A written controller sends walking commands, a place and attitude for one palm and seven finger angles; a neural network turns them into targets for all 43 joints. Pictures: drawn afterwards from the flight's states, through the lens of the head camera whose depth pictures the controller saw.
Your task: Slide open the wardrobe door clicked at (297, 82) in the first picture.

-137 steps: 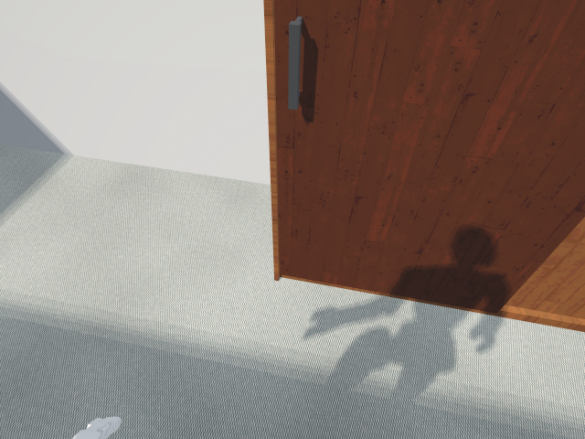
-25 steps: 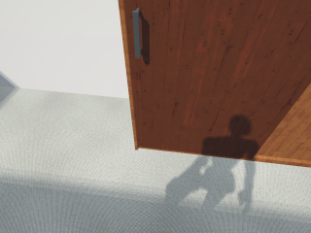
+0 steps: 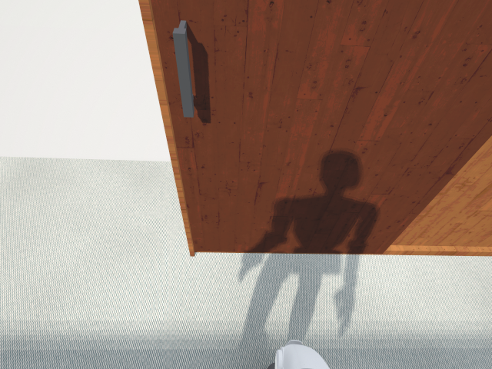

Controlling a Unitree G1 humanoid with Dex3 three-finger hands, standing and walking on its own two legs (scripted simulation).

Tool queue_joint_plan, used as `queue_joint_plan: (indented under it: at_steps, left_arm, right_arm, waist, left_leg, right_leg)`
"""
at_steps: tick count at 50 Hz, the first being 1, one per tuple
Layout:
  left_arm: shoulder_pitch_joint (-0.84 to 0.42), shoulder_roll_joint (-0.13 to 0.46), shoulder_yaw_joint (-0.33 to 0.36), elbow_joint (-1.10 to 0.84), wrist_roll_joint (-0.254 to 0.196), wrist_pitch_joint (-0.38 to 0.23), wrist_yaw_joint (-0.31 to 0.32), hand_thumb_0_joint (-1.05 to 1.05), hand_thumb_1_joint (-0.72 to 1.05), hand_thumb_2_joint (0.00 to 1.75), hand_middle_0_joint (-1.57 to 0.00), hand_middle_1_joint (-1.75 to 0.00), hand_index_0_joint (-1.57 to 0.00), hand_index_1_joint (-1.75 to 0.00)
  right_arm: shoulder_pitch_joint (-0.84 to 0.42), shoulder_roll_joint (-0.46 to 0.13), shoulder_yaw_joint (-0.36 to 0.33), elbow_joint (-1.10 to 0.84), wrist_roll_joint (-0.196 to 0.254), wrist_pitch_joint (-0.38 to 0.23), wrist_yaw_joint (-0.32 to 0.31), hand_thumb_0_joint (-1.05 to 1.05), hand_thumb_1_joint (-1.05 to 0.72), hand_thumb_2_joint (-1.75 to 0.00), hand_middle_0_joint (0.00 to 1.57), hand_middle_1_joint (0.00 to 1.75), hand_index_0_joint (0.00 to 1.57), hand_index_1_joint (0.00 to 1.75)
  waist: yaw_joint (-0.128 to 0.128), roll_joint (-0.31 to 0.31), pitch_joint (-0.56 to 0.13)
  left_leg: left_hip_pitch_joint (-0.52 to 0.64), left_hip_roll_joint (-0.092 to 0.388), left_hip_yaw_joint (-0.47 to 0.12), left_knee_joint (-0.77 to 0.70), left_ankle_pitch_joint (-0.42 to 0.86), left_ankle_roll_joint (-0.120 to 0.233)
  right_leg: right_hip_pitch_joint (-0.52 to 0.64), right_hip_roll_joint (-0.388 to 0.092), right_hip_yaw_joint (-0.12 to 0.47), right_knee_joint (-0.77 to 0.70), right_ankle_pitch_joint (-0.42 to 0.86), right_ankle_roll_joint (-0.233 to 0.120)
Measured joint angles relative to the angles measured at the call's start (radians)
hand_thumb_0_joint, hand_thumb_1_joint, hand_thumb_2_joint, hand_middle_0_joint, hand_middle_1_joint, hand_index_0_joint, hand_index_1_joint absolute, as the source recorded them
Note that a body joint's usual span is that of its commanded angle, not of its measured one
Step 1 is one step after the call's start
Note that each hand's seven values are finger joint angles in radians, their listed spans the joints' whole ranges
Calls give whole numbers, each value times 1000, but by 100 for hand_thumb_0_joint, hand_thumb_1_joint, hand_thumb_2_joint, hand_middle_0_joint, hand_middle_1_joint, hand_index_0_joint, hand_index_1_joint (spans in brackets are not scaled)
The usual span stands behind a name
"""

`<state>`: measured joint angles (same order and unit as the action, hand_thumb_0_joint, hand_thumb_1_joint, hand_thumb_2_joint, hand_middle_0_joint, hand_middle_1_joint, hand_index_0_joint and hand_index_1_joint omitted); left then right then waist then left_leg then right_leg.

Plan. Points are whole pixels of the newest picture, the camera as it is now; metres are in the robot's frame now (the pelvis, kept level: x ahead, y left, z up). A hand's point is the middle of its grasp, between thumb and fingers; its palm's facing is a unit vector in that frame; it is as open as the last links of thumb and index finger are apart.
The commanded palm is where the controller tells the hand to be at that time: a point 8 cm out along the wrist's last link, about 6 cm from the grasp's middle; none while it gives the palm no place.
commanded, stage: take the last steps up to it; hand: left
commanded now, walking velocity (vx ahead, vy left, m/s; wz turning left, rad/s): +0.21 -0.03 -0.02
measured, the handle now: (186, 71) +0.63 +0.15 +0.14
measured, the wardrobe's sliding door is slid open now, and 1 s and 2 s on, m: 0.00 0.00 0.00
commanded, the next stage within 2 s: come to a stop and stand still in 0.12 s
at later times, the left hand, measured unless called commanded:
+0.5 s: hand (158, 351) +0.18 +0.17 -0.18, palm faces +0.08 -0.97 -0.22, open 7.3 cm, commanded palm none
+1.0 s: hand out of the picture +0.13 +0.19 -0.17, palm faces +0.03 -0.98 -0.22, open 7.4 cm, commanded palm none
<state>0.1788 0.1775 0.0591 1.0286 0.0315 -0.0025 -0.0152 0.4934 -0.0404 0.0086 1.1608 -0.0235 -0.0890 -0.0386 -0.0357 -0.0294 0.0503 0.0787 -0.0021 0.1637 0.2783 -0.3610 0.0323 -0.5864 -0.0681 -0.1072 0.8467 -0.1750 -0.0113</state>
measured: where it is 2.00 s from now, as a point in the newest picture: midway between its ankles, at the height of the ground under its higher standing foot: outside the picture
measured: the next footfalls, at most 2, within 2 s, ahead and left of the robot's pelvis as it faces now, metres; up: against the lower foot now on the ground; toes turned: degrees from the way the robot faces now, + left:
right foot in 0.12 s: +0.20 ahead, -0.09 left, +0.00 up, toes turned -8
left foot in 0.60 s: +0.22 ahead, +0.11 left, +0.00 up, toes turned +5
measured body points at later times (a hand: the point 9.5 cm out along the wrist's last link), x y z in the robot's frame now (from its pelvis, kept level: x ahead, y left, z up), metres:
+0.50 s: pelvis +0.15 -0.01 -0.01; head +0.18 -0.02 +0.44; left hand +0.18 +0.22 -0.16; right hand +0.23 -0.25 -0.16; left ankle +0.19 +0.12 -0.71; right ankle +0.16 -0.09 -0.74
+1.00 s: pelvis +0.09 +0.00 +0.00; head +0.10 +0.01 +0.45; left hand +0.13 +0.24 -0.15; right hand +0.14 -0.24 -0.14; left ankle +0.18 +0.11 -0.74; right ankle +0.02 -0.15 -0.71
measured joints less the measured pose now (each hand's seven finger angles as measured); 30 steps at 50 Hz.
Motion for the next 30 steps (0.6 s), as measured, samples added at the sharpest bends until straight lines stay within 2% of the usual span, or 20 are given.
queue_joint_plan:
  at_steps: [3, 5, 6, 9, 10, 12, 14, 18, 21, 27, 29, 30]
  left_arm:
    - [-52, -15, -9, -16, -1, -9, 1, 1, 91, 90, -20, -30, -19, -30]
    - [-70, -25, -15, -27, 1, -26, 3, 1, 91, 90, -20, -30, -20, -30]
    - [-74, -29, -16, -31, 4, -41, 4, 1, 91, 90, -20, -30, -20, -30]
    - [-75, -43, -16, -35, -4, -72, 17, 0, 91, 90, -20, -30, -20, -30]
    - [-67, -45, -16, -31, -7, -71, 22, 0, 91, 90, -20, -30, -20, -30]
    - [-45, -48, -6, -22, -17, -73, 38, 0, 91, 90, -20, -30, -20, -30]
    - [-28, -34, 5, -20, -19, -78, 57, -2, 94, 90, -20, -30, -20, -30]
    - [5, -18, -10, 2, -4, -51, 63, -3, 95, 90, -20, -30, -20, -30]
    - [26, -28, -17, 7, -2, -27, 59, -2, 94, 90, -20, -30, -20, -30]
    - [60, -35, -11, -3, 5, 7, 57, 0, 91, 90, -20, -30, -20, -30]
    - [67, -29, -7, -5, 5, 15, 57, 0, 91, 90, -20, -30, -20, -30]
    - [72, -25, -6, -5, 2, 19, 58, 0, 91, 90, -20, -30, -20, -30]
  right_arm:
    - [20, 1, -4, 19, 0, 8, 0, 1, -90, -90, 20, 30, 21, 30]
    - [38, -3, -10, 35, 4, 17, 0, 1, -90, -90, 20, 30, 21, 30]
    - [46, -4, -13, 43, 8, 23, 2, 1, -90, -90, 20, 30, 21, 30]
    - [8, -19, -26, 44, 22, 47, 8, 1, -90, -90, 20, 30, 21, 30]
    - [-11, -26, -32, 36, 21, 52, 9, 1, -90, -90, 20, 30, 21, 30]
    - [-56, -43, -41, 9, 14, 60, 10, 1, -90, -90, 20, 30, 20, 30]
    - [-105, -62, -46, -26, 8, 65, 7, 1, -91, -90, 20, 30, 20, 30]
    - [-209, -97, -49, -96, 10, 74, -2, 1, -91, -90, 20, 30, 20, 30]
    - [-271, -125, -60, -123, 9, 93, -8, 1, -93, -90, 20, 30, 20, 30]
    - [-351, -134, -67, -160, 10, 121, 5, 1, -93, -90, 19, 30, 20, 30]
    - [-364, -125, -65, -170, 11, 121, 8, 1, -92, -90, 20, 30, 20, 30]
    - [-365, -121, -63, -174, 11, 116, 10, 1, -92, -90, 20, 30, 20, 30]
  waist:
    - [-20, 13, 26]
    - [-25, 21, 33]
    - [-21, 22, 33]
    - [-9, 37, 48]
    - [-7, 37, 47]
    - [-2, 37, 36]
    - [6, 40, 21]
    - [15, 53, 0]
    - [32, 65, 6]
    - [65, 42, 31]
    - [69, 26, 38]
    - [69, 20, 38]
  left_leg:
    - [33, 9, 4, 30, -57, -16]
    - [31, 23, 0, 120, -118, -26]
    - [1, 32, -4, 224, -149, -30]
    - [-214, 47, -89, 753, -148, -17]
    - [-283, 50, -106, 870, -126, -13]
    - [-403, 69, -118, 971, -70, -13]
    - [-492, 90, -123, 935, -36, -24]
    - [-555, 105, -124, 686, 8, -52]
    - [-551, 92, -130, 576, 18, -66]
    - [-504, 45, -125, 523, -24, -78]
    - [-460, 38, -120, 451, 22, -76]
    - [-424, 39, -114, 383, 93, -70]
  right_leg:
    - [51, 33, -35, -147, -15, -25]
    - [118, 61, -55, -231, 4, -44]
    - [152, 68, -61, -256, 30, -64]
    - [179, 82, -79, -198, -50, -105]
    - [205, 85, -85, -213, -65, -108]
    - [255, 90, -93, -269, -60, -96]
    - [293, 97, -97, -327, -47, -98]
    - [325, 97, -84, -375, -42, -94]
    - [335, 92, -72, -354, -66, -84]
    - [335, 65, -60, -291, -113, -59]
    - [326, 56, -61, -264, -128, -46]
    - [318, 53, -63, -243, -140, -39]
